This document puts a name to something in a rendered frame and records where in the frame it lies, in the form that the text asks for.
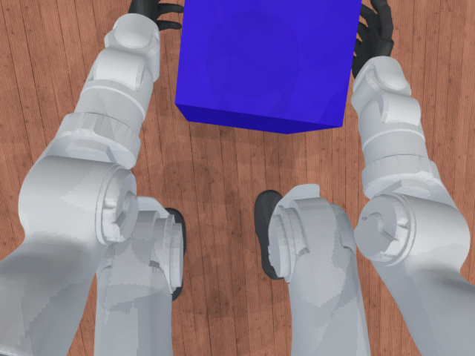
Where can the robot left forearm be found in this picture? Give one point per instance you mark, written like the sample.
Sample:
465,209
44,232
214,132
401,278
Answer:
106,123

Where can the robot right forearm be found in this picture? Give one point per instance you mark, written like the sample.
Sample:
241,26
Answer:
392,139

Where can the robot left hand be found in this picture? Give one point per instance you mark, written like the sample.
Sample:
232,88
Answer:
153,9

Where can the robot right hand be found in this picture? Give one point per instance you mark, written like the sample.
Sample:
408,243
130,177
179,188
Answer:
376,38

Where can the robot right thigh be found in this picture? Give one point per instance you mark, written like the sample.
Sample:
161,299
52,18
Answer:
328,317

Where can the robot left upper arm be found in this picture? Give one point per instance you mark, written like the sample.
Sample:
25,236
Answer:
71,211

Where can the robot right upper arm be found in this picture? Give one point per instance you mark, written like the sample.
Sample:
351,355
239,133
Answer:
417,247

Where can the left robot foot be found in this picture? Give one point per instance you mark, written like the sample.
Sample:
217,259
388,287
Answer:
178,217

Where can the carton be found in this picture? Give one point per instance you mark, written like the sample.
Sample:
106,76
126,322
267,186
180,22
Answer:
280,66

